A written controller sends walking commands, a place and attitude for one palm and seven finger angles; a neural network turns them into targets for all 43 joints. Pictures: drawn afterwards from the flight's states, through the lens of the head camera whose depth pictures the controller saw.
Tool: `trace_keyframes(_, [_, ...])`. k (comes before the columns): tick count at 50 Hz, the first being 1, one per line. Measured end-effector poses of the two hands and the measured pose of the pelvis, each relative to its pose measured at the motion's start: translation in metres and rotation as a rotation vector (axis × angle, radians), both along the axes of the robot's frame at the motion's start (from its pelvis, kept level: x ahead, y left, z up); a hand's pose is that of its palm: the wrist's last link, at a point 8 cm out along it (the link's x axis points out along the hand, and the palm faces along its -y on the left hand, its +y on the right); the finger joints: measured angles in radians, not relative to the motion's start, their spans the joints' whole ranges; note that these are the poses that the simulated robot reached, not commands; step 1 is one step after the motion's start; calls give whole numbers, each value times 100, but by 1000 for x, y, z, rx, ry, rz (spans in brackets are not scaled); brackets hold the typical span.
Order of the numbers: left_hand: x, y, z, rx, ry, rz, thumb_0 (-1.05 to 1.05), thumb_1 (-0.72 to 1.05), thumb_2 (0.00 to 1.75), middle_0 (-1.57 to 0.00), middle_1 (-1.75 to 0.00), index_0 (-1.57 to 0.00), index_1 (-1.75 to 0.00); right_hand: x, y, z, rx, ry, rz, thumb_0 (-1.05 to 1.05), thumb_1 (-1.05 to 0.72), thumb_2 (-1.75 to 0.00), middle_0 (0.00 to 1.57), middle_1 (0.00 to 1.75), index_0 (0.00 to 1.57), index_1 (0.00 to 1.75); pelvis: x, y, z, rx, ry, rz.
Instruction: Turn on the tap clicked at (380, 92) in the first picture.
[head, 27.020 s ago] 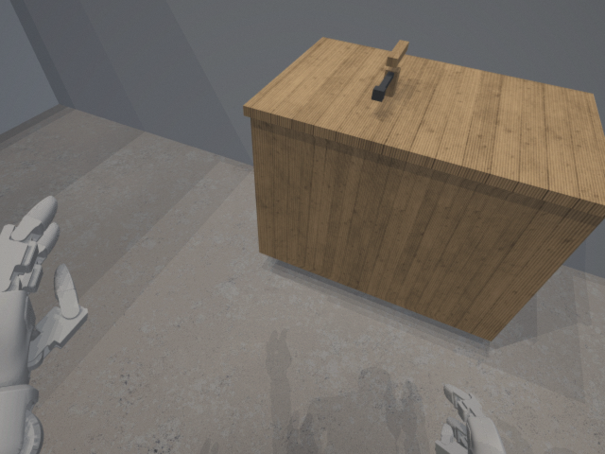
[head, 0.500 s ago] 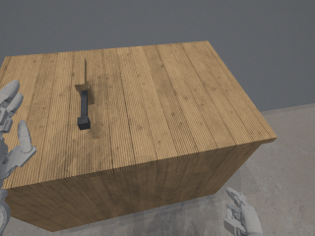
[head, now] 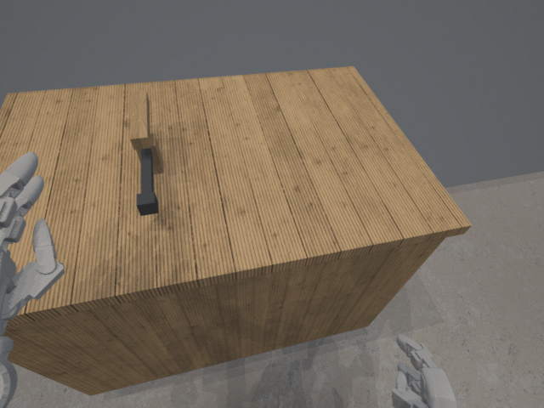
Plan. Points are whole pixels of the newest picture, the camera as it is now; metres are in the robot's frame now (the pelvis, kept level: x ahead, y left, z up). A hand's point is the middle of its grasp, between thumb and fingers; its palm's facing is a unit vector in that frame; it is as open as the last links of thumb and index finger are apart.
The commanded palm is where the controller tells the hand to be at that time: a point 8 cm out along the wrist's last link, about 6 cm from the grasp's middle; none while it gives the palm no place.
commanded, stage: look again from close up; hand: left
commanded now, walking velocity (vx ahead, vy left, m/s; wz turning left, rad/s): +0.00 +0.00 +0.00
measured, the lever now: (147, 203) +0.40 +0.24 +0.04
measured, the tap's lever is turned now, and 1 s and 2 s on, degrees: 0 0 0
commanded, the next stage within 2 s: shuffle to correct the standing spot in 0.28 s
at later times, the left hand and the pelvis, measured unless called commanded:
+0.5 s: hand (81, 255) +0.23 +0.23 +0.16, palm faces +0.32 -0.88 -0.35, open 7.4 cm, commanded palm +0.18 +0.27 +0.18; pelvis +0.01 -0.01 +0.00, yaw -2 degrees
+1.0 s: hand (163, 224) +0.28 +0.16 +0.16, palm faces +0.24 -0.89 -0.39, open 7.4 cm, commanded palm +0.23 +0.21 +0.18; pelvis +0.05 -0.06 +0.00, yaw -4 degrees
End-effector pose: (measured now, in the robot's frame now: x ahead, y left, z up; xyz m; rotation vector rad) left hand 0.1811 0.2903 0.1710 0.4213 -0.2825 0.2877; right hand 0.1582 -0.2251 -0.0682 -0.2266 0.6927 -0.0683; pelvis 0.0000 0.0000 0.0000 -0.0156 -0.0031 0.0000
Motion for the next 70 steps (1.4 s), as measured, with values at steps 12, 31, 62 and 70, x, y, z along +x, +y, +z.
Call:
trace_keyframes(12, [0,-6,4,8,4,5,1,89,90,-22,-30,-21,-30,17,0,6,-1,-40,11,1,-90,-89,20,30,20,30,3,-3,1,2,-4,1])
trace_keyframes(31, [33,-30,4,-30,10,-8,1,89,90,-21,-30,-21,-30,36,-11,12,18,-59,-16,1,-90,-89,20,30,20,30,19,-19,3,16,-1,-52])
trace_keyframes(62, [49,-100,-1,-6,138,-13,1,89,90,-22,-30,-21,-30,40,-95,-11,24,13,-117,1,-90,-89,20,29,20,30,43,-76,-2,9,-17,-46])
trace_keyframes(70, [24,-86,3,2,138,37,1,89,90,-22,-30,-21,-30,40,-83,-10,22,7,-77,1,-90,-89,20,29,20,30,30,-68,1,6,-29,-32])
